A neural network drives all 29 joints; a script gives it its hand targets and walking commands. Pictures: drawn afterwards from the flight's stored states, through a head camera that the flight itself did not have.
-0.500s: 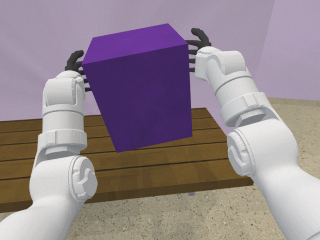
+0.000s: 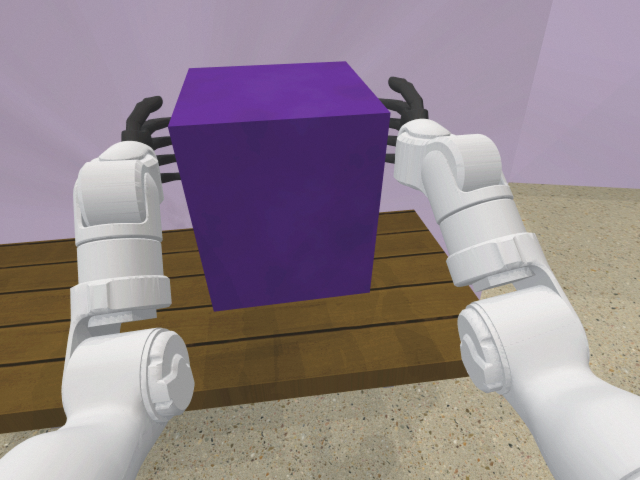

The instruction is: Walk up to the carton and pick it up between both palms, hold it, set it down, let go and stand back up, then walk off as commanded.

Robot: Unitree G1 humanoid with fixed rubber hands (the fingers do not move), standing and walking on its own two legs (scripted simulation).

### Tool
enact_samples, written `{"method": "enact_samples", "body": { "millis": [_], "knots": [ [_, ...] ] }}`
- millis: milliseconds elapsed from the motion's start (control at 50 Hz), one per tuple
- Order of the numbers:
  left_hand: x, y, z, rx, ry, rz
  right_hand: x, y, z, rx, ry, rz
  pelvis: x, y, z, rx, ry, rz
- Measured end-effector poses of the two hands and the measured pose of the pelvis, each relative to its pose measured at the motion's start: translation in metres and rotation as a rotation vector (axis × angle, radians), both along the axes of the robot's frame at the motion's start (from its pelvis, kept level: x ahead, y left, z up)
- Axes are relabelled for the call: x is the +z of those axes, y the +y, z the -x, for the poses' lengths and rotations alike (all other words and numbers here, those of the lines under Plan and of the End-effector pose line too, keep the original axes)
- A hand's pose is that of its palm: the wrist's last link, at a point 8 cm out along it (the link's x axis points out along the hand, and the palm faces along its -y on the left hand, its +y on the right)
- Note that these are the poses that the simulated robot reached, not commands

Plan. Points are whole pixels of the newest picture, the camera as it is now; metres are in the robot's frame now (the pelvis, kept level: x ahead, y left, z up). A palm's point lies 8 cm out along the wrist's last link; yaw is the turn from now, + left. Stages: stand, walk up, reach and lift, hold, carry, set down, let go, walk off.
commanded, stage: hold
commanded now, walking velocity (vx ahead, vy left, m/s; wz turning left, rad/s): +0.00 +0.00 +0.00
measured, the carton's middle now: (281, 183) +0.41 +0.02 +0.26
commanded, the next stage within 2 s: set down in 0.86 s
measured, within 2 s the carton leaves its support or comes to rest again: neither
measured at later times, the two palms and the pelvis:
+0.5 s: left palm (129, 186) +0.32 +0.18 +0.31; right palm (405, 126) +0.32 -0.12 +0.36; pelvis -0.02 +0.00 +0.00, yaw +0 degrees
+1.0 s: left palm (145, 165) +0.34 +0.16 +0.33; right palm (409, 144) +0.35 -0.13 +0.33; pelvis +0.00 +0.00 +0.00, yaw +0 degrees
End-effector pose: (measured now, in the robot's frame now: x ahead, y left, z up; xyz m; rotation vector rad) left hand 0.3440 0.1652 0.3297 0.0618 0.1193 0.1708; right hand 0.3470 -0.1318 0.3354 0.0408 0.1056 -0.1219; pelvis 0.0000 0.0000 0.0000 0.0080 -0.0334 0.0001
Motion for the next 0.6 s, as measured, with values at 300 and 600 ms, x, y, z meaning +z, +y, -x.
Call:
{"method": "enact_samples", "body": {
  "millis": [300,600],
  "knots": [
    [0.004,0.009,0.028,0.009,-0.032,0.016,0.013,0.009,0.028,0.025,-0.026,0.004,0.0,0.004,0.02,-0.001,-0.027,0.006],
    [-0.018,0.012,0.011,0.018,0.028,0.034,0.026,0.017,0.015,0.03,0.002,0.036,0.0,0.004,0.017,-0.001,-0.024,0.005]
  ]
}}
